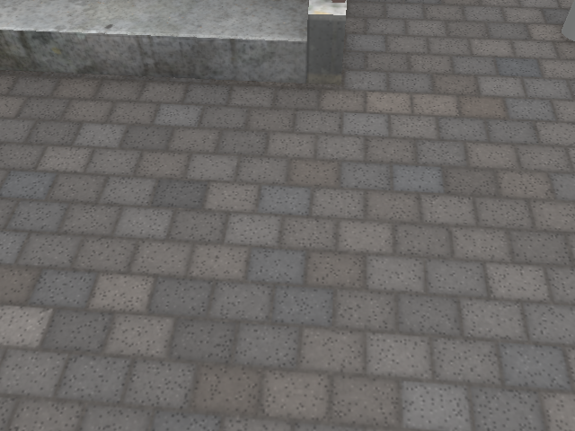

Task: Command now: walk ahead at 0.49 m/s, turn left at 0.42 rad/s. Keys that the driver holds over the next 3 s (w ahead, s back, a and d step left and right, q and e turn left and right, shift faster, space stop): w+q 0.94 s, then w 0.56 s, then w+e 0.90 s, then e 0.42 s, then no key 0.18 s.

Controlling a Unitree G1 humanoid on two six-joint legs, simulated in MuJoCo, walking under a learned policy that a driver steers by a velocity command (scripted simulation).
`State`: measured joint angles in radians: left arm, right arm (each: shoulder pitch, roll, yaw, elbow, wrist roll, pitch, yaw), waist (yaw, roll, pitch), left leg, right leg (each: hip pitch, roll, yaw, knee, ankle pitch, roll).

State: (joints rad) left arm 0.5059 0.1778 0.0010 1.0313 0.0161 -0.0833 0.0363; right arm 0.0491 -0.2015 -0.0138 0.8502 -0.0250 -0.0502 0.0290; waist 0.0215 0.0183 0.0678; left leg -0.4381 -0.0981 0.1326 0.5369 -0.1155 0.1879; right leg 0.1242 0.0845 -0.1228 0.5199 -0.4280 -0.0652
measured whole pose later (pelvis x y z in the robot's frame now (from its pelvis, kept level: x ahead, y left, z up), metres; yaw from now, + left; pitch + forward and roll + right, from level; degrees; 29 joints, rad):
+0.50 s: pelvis +0.28 -0.01 +0.02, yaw +18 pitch +2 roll +0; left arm -0.04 0.24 -0.01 0.70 0.03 -0.05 -0.02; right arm 0.50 -0.25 -0.06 0.94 -0.02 -0.05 -0.01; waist -0.13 -0.02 0.04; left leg 0.04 -0.14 -0.24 0.33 -0.38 0.12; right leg -0.56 -0.01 0.03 0.58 -0.09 0.01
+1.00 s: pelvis +0.51 +0.07 +0.02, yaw +36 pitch +2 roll -2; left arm 0.43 0.24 0.04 0.90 0.02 -0.08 0.00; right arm 0.01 -0.25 -0.03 0.70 -0.04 -0.01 0.08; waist 0.07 0.03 0.05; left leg -0.61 0.05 0.06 0.69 -0.09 0.09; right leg 0.06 0.00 -0.24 0.25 -0.33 0.00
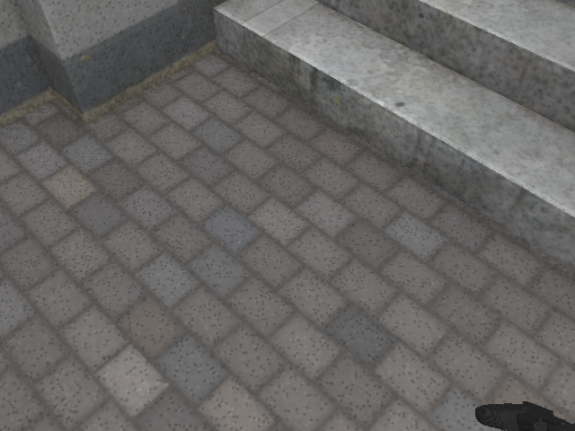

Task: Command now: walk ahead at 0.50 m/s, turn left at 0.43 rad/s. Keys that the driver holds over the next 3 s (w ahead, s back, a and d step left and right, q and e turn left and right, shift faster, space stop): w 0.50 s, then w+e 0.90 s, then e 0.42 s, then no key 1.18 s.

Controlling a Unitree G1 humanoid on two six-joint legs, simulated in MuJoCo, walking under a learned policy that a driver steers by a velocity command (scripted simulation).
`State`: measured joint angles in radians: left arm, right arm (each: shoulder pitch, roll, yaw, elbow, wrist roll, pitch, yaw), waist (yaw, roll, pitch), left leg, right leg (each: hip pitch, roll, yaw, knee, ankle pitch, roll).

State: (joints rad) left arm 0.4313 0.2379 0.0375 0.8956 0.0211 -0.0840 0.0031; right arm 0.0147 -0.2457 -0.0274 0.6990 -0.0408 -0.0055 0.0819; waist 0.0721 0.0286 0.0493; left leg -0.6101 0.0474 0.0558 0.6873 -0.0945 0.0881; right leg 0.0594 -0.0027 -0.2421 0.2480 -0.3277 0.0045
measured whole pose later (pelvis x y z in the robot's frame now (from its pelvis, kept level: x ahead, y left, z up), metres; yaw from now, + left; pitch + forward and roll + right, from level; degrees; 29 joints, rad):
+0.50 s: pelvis +0.26 +0.04 +0.01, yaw +4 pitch +1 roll +1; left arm 0.12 0.25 0.03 0.80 0.03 -0.01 -0.04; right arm 0.45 -0.23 -0.03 0.95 -0.01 -0.08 0.01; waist -0.05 -0.05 0.03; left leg 0.08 -0.12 0.03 0.16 -0.25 0.11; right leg -0.64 -0.10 -0.04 0.73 -0.02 -0.01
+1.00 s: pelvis +0.53 +0.01 +0.01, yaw -8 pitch +1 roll +0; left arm 0.42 0.24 0.06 0.92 0.00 -0.05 -0.01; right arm 0.07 -0.25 -0.02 0.79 -0.04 -0.04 0.02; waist 0.07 0.03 0.04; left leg -0.64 0.09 -0.06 0.75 -0.06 -0.04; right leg -0.08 0.13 0.10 0.28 -0.20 -0.11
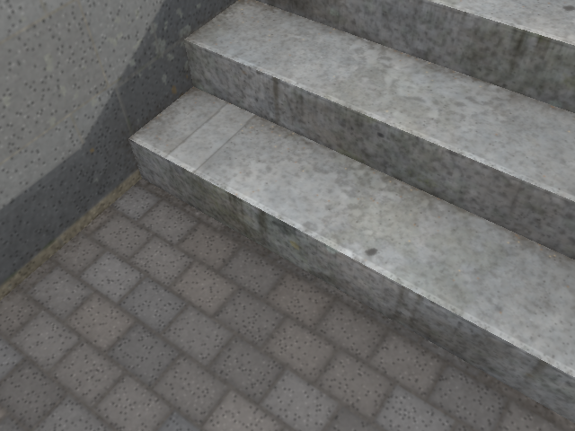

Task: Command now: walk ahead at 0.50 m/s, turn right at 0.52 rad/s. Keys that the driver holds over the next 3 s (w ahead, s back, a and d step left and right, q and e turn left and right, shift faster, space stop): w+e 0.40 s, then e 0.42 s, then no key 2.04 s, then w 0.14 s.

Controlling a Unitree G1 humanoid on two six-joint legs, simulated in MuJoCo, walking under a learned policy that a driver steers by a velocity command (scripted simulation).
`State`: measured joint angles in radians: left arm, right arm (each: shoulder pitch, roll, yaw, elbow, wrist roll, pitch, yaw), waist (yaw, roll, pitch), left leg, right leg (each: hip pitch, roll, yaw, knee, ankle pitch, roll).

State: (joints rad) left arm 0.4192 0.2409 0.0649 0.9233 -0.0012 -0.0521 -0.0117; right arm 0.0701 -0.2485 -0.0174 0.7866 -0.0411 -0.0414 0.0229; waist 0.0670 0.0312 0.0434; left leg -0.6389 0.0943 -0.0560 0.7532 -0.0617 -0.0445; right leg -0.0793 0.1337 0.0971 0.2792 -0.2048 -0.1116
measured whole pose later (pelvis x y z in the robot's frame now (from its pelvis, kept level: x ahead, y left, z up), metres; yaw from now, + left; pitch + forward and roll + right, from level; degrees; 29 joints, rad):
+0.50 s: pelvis +0.25 +0.04 +0.00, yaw -18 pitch +1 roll +1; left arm 0.13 0.30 0.07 0.78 0.03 0.00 -0.06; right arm 0.36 -0.25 -0.04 0.88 -0.02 -0.10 -0.01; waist -0.03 -0.05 0.04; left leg -0.06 -0.01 0.17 0.26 -0.22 0.03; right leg -0.65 -0.05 0.00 0.92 -0.13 -0.03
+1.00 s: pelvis +0.35 -0.02 -0.01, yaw -33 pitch +1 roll +1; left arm 0.20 0.26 0.06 0.82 0.02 0.02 0.00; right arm 0.17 -0.26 -0.04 0.83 -0.03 0.04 -0.03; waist 0.03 0.02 0.07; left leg -0.50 0.04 -0.05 0.92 -0.37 -0.03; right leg -0.34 0.13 0.07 0.40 -0.07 -0.11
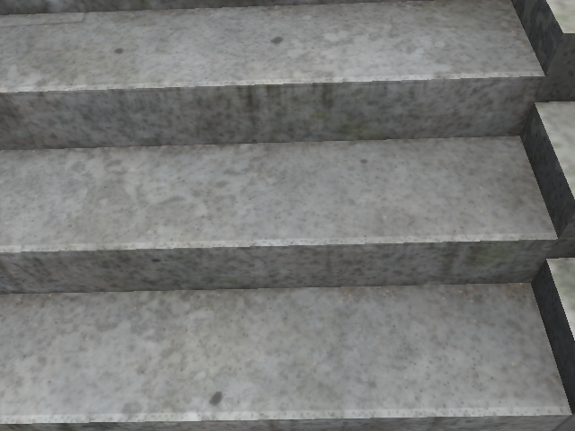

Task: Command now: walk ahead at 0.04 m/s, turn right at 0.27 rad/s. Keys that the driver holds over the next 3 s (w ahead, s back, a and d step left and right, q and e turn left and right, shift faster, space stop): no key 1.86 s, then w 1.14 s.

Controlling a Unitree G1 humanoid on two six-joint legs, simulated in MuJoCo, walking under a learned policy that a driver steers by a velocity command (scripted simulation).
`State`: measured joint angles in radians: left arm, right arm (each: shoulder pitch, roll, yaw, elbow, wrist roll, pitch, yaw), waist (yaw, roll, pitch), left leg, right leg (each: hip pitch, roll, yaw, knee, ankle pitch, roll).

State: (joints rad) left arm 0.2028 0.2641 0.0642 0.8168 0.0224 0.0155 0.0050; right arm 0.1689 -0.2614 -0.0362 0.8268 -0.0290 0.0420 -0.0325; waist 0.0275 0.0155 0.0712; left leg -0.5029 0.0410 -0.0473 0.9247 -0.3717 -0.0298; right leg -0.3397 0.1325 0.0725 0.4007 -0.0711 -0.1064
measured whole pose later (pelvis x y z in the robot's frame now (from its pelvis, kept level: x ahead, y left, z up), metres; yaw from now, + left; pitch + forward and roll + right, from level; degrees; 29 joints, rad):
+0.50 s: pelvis +0.01 +0.04 +0.01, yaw -2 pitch -2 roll +0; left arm 0.18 0.24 0.02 1.05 0.01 0.00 0.02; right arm 0.19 -0.21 -0.01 0.96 -0.01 -0.02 -0.03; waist 0.01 -0.01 0.03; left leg -0.12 -0.03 0.00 0.38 -0.23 0.03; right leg -0.16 0.05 0.11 0.37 -0.17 0.00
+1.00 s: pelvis +0.01 +0.04 +0.01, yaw -2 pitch -2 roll +0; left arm 0.20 0.20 0.00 1.18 0.01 -0.01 0.04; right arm 0.25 -0.19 0.00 1.11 -0.01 -0.01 -0.04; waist 0.00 0.00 0.03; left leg -0.13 -0.04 0.00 0.37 -0.22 0.04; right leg -0.16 0.04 0.10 0.36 -0.16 0.01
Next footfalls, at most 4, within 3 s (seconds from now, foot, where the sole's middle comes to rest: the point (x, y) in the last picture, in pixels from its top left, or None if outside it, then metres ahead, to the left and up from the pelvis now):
0.18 left None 0.04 0.14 -0.77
2.54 left None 0.30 0.12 -0.77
2.98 right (345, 361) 0.53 -0.05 -0.60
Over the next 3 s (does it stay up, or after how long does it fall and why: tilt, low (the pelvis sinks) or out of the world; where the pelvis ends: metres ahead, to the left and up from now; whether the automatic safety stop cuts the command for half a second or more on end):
stays up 0.38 0.03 0.04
